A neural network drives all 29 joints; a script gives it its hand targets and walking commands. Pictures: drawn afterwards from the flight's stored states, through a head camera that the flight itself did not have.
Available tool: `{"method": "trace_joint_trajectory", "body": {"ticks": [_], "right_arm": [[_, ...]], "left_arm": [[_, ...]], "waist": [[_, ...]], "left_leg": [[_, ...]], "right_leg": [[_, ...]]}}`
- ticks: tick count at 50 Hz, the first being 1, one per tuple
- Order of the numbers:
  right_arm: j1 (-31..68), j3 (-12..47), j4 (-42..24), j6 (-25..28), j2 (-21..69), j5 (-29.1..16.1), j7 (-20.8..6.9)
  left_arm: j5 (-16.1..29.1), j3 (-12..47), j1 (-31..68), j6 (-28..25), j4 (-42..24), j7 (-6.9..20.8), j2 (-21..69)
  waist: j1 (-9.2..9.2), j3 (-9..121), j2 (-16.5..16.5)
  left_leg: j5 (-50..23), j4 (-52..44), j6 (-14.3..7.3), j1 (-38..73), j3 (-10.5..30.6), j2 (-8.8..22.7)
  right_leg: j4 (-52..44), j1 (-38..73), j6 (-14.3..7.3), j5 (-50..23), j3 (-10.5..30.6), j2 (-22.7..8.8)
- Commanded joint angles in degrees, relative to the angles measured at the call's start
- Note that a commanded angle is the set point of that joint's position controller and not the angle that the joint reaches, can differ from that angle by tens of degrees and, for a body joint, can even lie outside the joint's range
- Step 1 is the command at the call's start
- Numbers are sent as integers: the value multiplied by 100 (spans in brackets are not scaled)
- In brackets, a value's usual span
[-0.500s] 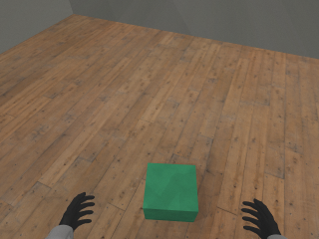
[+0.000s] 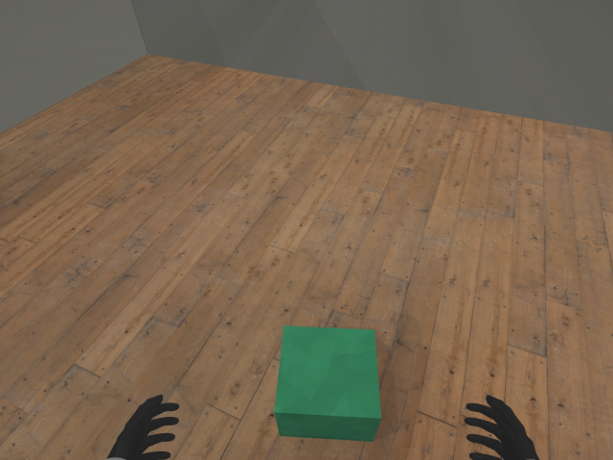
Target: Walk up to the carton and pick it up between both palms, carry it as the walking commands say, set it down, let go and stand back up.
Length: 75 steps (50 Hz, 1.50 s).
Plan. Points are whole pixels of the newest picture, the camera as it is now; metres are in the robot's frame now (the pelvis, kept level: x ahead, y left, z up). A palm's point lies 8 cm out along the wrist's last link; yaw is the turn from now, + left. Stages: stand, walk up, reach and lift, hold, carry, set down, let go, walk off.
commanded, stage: stand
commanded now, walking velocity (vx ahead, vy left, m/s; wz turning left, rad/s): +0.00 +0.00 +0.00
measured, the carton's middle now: (327, 382) +0.50 -0.03 -0.66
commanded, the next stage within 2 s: none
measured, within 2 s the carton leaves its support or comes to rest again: neither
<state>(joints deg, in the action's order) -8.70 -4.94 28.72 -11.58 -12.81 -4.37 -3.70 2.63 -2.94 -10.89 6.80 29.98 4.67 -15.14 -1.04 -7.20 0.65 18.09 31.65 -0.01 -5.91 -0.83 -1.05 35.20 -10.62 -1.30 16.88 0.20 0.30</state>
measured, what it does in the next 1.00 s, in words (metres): stands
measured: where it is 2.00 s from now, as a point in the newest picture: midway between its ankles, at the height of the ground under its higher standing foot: outside the picture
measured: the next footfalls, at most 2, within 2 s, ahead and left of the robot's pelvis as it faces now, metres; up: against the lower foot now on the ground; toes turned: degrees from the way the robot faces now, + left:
none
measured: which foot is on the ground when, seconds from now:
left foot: down 0.00-1.00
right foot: down 0.00-1.00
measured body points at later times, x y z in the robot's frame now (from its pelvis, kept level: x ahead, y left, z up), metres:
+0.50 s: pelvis +0.04 +0.02 +0.00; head +0.03 +0.02 +0.45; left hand +0.22 +0.27 -0.07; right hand +0.22 -0.27 -0.05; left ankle +0.00 +0.12 -0.73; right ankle +0.03 -0.10 -0.73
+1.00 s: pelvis +0.03 +0.01 +0.00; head +0.01 +0.02 +0.45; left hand +0.21 +0.27 -0.06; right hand +0.21 -0.27 -0.04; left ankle +0.00 +0.12 -0.73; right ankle +0.03 -0.10 -0.73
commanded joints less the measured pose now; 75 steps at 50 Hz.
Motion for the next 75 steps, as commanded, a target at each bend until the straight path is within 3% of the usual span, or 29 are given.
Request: {"method": "trace_joint_trajectory", "body": {"ticks": [1,4,5,6,9,11,14,15,17,18,20,22,28,32,34,39,40,42,45,48,52,55,58,62,63,68,71,73,75], "right_arm": [[122,-158,-339,402,-1296,755,234],[-12,-159,-162,801,-1346,837,297],[95,-67,-152,880,-1078,817,243],[37,-161,-197,980,-1325,882,266],[-356,-77,14,1075,-1236,838,270],[28,-111,4,1189,-1374,797,259],[-124,-207,59,1253,-1676,750,227],[-114,-204,81,1259,-1666,783,329],[-144,-101,94,1222,-1424,721,369],[-174,-133,-41,1273,-1587,760,395],[-52,-117,39,1298,-1509,734,305],[-99,-148,57,1314,-1702,720,379],[-18,-179,49,1281,-1710,687,394],[119,-253,93,1294,-1817,787,386],[-65,-113,83,1256,-1603,714,414],[18,-125,71,1340,-1627,795,396],[-11,-180,47,1328,-1785,760,449],[214,-167,-24,1372,-1673,716,424],[-126,-143,151,1386,-1766,772,440],[-64,-136,102,1370,-1727,814,446],[-182,-181,240,1368,-1866,770,447],[-183,-85,157,1414,-1666,773,433],[-96,-77,125,1463,-1582,710,406],[-135,-131,203,1391,-1759,778,446],[-136,-139,184,1419,-1705,690,430],[-121,-81,213,1398,-1694,777,455],[-178,-47,307,1360,-1636,725,430],[77,-88,181,1424,-1698,727,415],[-144,-110,244,1429,-1704,690,465]], "left_arm": [[-538,-253,157,-314,-285,-323,-1026],[-550,-304,389,-548,-238,-430,-1163],[-616,-329,406,-597,-131,-485,-1279],[-614,-400,370,-597,-190,-449,-1422],[-600,-339,313,-659,-119,-402,-1307],[-570,-333,496,-713,-179,-445,-1285],[-518,-351,215,-759,-55,-442,-1423],[-490,-292,279,-758,-81,-426,-1198],[-508,-321,216,-788,63,-402,-1227],[-473,-255,211,-754,52,-395,-1138],[-512,-306,232,-726,46,-444,-1233],[-451,-268,354,-764,60,-401,-1119],[-462,-291,207,-793,153,-411,-1275],[-476,-360,256,-811,207,-445,-1352],[-497,-322,179,-834,233,-427,-1285],[-471,-299,142,-821,290,-466,-1264],[-439,-255,356,-806,201,-440,-1272],[-476,-241,230,-827,281,-428,-1210],[-449,-238,331,-806,306,-477,-1224],[-447,-277,90,-844,248,-488,-1234],[-486,-333,242,-879,278,-450,-1376],[-457,-272,163,-889,256,-444,-1255],[-447,-339,215,-888,332,-441,-1549],[-507,-254,323,-914,396,-477,-1401],[-424,-267,368,-911,357,-432,-1342],[-458,-318,247,-921,301,-503,-1347],[-476,-360,196,-894,400,-473,-1525],[-387,-240,159,-878,440,-462,-1368],[-445,-281,83,-931,466,-496,-1389]], "waist": [[141,872,318],[38,675,252],[100,658,605],[96,443,161],[28,679,461],[101,983,-247],[143,1334,137],[53,1390,-147],[113,1354,144],[74,1430,-313],[144,1393,137],[70,1247,-566],[156,1482,203],[243,1321,-294],[208,1581,68],[258,1199,207],[99,1304,-170],[202,1181,90],[18,1256,-277],[254,809,-71],[190,1118,219],[143,719,-328],[150,806,19],[23,766,186],[54,1095,-246],[170,1246,-251],[115,958,232],[147,1101,-269],[170,1181,256]], "left_leg": [[137,-345,110,-654,136,144],[517,-365,-3,-833,289,126],[914,-236,-14,-681,286,80],[1090,-372,-46,-1013,406,97],[518,-513,-74,-1077,436,221],[62,-633,-91,-1041,542,318],[-1074,-228,-120,-589,550,475],[-1532,-304,-132,-477,611,500],[-1766,-294,-135,-492,549,570],[-1569,-315,-137,-388,561,474],[-1748,-386,-160,-475,632,514],[-1529,-355,-25,-657,498,441],[-2354,-336,-82,-334,618,524],[-1949,-224,-194,-267,470,482],[-2333,-211,-130,-165,438,489],[-1765,-321,-225,-358,558,533],[-1758,-384,-153,-377,485,481],[-1049,-481,-166,-463,638,577],[-1699,-463,-181,-253,592,501],[-1508,-534,-290,-600,702,529],[-1112,-524,-196,-413,540,458],[-1472,-534,-228,-625,605,516],[-625,-546,-163,-683,591,544],[-954,-626,-224,-461,633,543],[-1133,-586,-275,-451,724,597],[-1761,-436,-287,-413,604,580],[-1601,-514,-198,-428,530,590],[-1857,-489,-229,-227,609,617],[-1868,-404,-262,-263,618,611]], "right_leg": [[-1277,-333,267,0,593,-299],[-1511,-961,50,1373,877,-458],[-1690,-1318,5,2125,1056,-534],[-1597,-1345,12,2091,894,-421],[-1315,-938,65,1327,741,-384],[-991,-633,87,294,521,-285],[-927,-332,-13,-1311,573,-481],[-789,-265,1,-1720,580,-427],[-673,-250,-38,-1684,462,-370],[-740,-309,29,-1696,486,-359],[-705,-205,-101,-1518,465,-354],[-749,-256,-46,-1484,583,-384],[-619,-153,-73,-2005,409,-390],[-787,-307,-70,-1855,529,-492],[-609,-154,-113,-2268,494,-463],[-813,-302,-85,-1984,649,-539],[-817,-332,-39,-1569,578,-447],[-886,-466,-68,-1139,516,-419],[-750,-446,-142,-1632,571,-444],[-952,-447,-157,-1343,671,-482],[-958,-410,-151,-1067,647,-450],[-893,-593,-118,-1328,717,-452],[-1120,-644,-97,-684,816,-440],[-1033,-627,-228,-1070,768,-550],[-997,-361,-188,-1084,791,-536],[-728,-167,-146,-1716,597,-460],[-833,-351,-131,-1687,635,-451],[-855,-259,-132,-1911,653,-521],[-852,-237,-144,-1902,600,-501]]}}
